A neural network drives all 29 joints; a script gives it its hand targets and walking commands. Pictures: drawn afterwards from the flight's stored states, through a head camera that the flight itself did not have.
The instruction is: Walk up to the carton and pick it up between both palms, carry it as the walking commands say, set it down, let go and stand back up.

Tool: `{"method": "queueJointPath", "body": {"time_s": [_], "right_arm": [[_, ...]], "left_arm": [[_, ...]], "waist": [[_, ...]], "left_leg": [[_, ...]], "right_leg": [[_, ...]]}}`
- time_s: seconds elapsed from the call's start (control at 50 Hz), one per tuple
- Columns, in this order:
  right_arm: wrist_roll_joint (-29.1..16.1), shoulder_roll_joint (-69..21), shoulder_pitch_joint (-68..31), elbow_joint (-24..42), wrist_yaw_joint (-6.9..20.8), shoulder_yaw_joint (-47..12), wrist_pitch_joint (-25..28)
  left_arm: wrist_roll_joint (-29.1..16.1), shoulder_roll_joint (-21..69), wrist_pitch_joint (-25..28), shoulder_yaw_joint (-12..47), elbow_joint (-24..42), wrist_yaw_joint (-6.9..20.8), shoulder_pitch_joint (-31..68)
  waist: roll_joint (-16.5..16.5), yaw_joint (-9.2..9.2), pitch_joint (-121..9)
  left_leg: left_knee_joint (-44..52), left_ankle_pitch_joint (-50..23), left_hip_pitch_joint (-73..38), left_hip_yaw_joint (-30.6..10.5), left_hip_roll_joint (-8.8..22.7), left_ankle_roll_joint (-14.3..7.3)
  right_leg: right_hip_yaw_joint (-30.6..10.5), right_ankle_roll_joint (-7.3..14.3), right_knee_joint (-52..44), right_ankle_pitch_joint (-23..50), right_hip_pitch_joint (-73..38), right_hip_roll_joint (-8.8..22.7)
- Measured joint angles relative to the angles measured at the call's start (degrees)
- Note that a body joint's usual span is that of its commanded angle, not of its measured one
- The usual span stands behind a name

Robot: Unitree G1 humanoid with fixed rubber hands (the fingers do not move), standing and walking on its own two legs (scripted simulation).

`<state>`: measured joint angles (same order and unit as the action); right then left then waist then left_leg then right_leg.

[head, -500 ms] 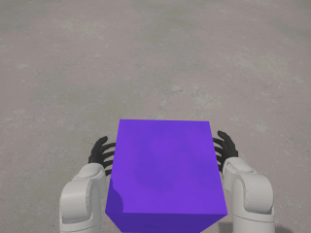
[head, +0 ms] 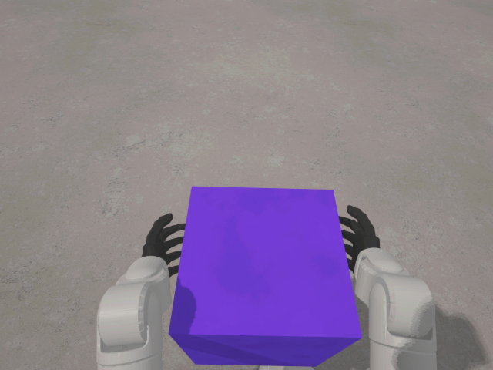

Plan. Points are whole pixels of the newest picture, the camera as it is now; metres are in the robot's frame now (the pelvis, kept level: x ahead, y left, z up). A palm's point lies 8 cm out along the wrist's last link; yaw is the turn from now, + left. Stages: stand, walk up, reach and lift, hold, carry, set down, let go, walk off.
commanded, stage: carry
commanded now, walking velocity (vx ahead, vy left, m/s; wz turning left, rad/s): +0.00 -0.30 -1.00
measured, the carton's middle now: (258, 284) +0.27 +0.00 +0.00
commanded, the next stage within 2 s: none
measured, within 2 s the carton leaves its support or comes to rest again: neither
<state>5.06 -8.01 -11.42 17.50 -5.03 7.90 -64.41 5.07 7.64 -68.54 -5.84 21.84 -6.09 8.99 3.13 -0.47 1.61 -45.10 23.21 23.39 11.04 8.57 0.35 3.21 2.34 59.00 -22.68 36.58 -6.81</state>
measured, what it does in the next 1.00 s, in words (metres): steps to the right, turning right: right foot, then left foot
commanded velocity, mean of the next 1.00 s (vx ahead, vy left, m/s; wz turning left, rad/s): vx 0.00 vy -0.30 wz -1.00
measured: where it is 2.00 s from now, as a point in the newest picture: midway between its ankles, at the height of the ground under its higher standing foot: outside the picture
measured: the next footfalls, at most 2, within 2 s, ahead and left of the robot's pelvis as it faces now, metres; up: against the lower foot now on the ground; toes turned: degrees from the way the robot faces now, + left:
right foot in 0.20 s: +0.08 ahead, -0.27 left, +0.00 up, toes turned -19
left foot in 0.46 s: +0.08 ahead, -0.12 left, +0.00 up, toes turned -17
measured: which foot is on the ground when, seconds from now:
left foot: down 0.00-0.20, up 0.22-0.44, down 0.46-0.74, up 0.76-0.98, down 1.00-1.00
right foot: up 0.00-0.18, down 0.20-0.46, up 0.48-0.72, down 0.74-1.00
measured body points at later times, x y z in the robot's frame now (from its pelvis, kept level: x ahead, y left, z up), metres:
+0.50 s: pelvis -0.03 -0.20 +0.00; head +0.02 -0.19 +0.45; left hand +0.30 -0.19 +0.05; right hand +0.17 -0.47 +0.07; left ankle +0.04 -0.11 -0.71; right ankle +0.02 -0.26 -0.69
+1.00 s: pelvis -0.15 -0.36 +0.00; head -0.11 -0.39 +0.44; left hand +0.14 -0.52 +0.06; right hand -0.10 -0.70 +0.07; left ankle -0.05 -0.33 -0.71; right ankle -0.12 -0.47 -0.71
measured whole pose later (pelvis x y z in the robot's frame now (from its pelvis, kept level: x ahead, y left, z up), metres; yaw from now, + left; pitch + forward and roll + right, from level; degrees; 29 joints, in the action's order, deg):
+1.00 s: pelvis -0.15 -0.36 +0.00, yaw -56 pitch +2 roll -2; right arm 4.9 -8.3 -13.0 18.0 -5.3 8.5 -64.2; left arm 6.1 7.9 -67.7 -6.4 22.1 -5.3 10.7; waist 0.1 0.6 2.4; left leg -46.7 23.6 26.9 6.3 4.6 2.0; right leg 0.5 6.5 36.4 -8.1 30.6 -10.6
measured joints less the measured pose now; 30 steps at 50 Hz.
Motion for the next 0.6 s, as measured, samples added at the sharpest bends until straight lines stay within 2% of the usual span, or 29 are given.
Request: {"method": "queueJointPath", "body": {"time_s": [0.04,0.08,0.14,0.18,0.2,0.22,0.24,0.26,0.28,0.3,0.36,0.4,0.44,0.46,0.48,0.5,0.52,0.56,0.6], "right_arm": [[-0.1,0.0,0.4,0.7,0.1,-0.2,-0.2],[0.3,0.0,0.5,1.5,0.2,0.0,-0.6],[1.0,-0.1,-0.5,1.8,0.4,0.3,-1.1],[1.6,-0.3,-1.2,1.8,0.5,0.4,-1.2],[1.8,-0.3,-1.3,2.0,0.6,0.6,-1.2],[1.9,-0.2,-1.6,2.1,0.7,1.2,-1.2],[1.9,-0.3,-1.9,1.9,0.8,2.1,-1.3],[1.9,-0.4,-2.2,1.4,0.8,2.8,-1.6],[1.9,-0.4,-2.3,0.8,0.8,3.2,-1.8],[1.8,-0.4,-2.2,0.2,0.8,3.1,-2.0],[1.1,-0.3,-1.8,0.1,0.1,2.1,-1.9],[0.9,-0.3,-1.7,0.3,-0.2,1.4,-1.4],[0.4,-0.2,-1.4,0.1,-0.2,1.0,-0.7],[0.3,-0.2,-1.2,-0.3,-0.1,0.6,-0.1],[0.3,-0.2,-1.0,-0.9,0.0,0.1,0.4],[0.3,-0.1,-0.8,-1.1,0.1,-0.2,0.4],[0.2,-0.1,-0.7,-1.0,0.1,-0.3,0.3],[0.1,-0.1,-0.4,-0.4,0.1,-0.4,0.1],[0.2,-0.1,-0.4,0.7,0.2,-0.2,-0.4]], "left_arm": [[-0.3,-0.1,-0.4,0.3,0.8,-0.3,-0.3],[-0.3,0.0,-0.5,0.4,0.8,-0.3,0.1],[-0.3,0.2,-0.6,-0.1,0.4,-0.2,1.4],[-0.2,0.3,-0.5,-0.6,0.1,0.0,2.4],[0.0,0.4,-0.6,-0.7,-0.2,0.1,3.0],[0.2,0.6,-0.3,-0.5,-0.9,0.3,3.6],[0.4,0.7,0.2,-0.1,-1.9,0.4,4.0],[0.7,0.7,0.5,0.2,-2.9,0.5,4.1],[0.9,0.7,0.5,0.3,-3.7,0.5,4.0],[1.0,0.6,0.4,0.3,-4.0,0.5,3.7],[0.4,0.5,0.4,-0.3,-3.4,0.6,2.8],[0.2,0.4,0.6,-0.6,-2.5,0.6,2.4],[0.5,0.3,0.4,-0.6,-1.4,0.6,2.0],[0.7,0.3,0.1,-0.8,-0.8,0.5,1.9],[0.7,0.2,0.0,-1.0,-0.6,0.5,1.5],[0.6,0.1,-0.2,-1.0,-0.4,0.4,1.0],[0.5,0.1,-0.3,-0.8,0.1,0.3,0.5],[0.2,0.0,-0.5,-0.5,0.9,0.0,0.1],[0.0,0.1,-0.6,-0.3,1.2,-0.1,0.5]], "waist": [[0.1,0.04,0.0],[-0.9,0.0,-0.6],[-3.1,-0.34,-2.1],[-4.5,-0.33,-2.8],[-4.7,-0.29,-3.3],[-5.5,-0.62,-3.5],[-6.2,-0.68,-3.6],[-6.4,-0.51,-3.5],[-6.4,-0.3,-3.4],[-6.3,-0.12,-3.2],[-5.9,0.31,-2.0],[-5.0,0.51,-1.1],[-3.8,0.59,-0.6],[-2.2,0.55,-0.2],[-0.9,0.52,0.0],[-0.1,0.28,0.2],[0.2,0.09,0.5],[0.4,-0.02,0.7],[-0.7,-0.1,0.3]], "left_leg": [[3.4,-1.4,-3.0,2.1,2.0,1.5],[6.4,-2.9,-5.1,3.6,4.6,3.5],[8.3,-3.9,-6.9,5.6,9.3,6.5],[6.8,-3.7,-7.1,6.0,13.0,8.8],[4.0,-3.3,-6.0,5.2,14.7,9.2],[-0.4,-1.7,-4.1,3.0,15.8,8.6],[-6.2,4.6,-1.3,-0.9,14.6,8.4],[-12.2,11.0,1.5,-4.3,11.9,8.3],[-17.2,14.9,4.1,-6.4,8.9,8.0],[-20.7,15.6,6.1,-7.2,6.3,7.6],[-20.5,10.0,9.0,-6.3,1.2,6.5],[-15.0,6.6,8.5,-5.4,-1.4,5.4],[-5.6,3.6,5.5,-4.8,-3.4,3.7],[-0.8,-0.5,3.4,-4.3,-3.8,1.2],[0.0,-2.1,2.5,-3.5,-3.0,-0.4],[0.4,-2.3,1.4,-2.3,-1.9,-0.9],[1.5,-2.2,0.1,-1.1,-0.8,-0.6],[4.9,-3.1,-3.0,1.1,1.2,1.0],[7.8,-4.4,-5.3,2.8,3.7,2.9]], "right_leg": [[0.6,-1.8,9.1,-0.3,1.7,3.6],[0.6,-3.4,7.9,0.1,1.2,7.5],[1.1,-4.2,-5.5,0.4,-2.9,11.2],[2.1,-4.1,-15.8,2.6,-7.2,11.4],[2.4,-3.9,-21.2,5.4,-9.9,11.1],[2.9,-3.9,-22.2,11.4,-9.7,9.9],[2.9,-3.2,-19.8,11.5,-8.1,8.8],[2.7,-2.1,-17.9,10.1,-6.8,8.2],[2.3,-1.1,-17.2,8.9,-6.0,7.5],[1.8,-0.2,-17.2,8.4,-5.5,6.6],[0.4,1.6,-19.0,9.9,-5.1,2.9],[-0.4,3.1,-20.2,11.2,-5.2,0.1],[-1.2,4.2,-21.4,12.3,-5.8,-2.7],[-2.0,4.3,-21.5,12.7,-6.2,-3.9],[-2.1,2.2,-17.9,8.1,-5.4,-4.4],[-1.0,0.5,-11.0,3.6,-3.7,-3.9],[0.0,-0.5,-3.3,1.0,-1.9,-2.6],[0.5,-2.2,7.9,0.2,0.3,1.5],[0.2,-3.7,8.9,0.9,0.5,6.0]]}}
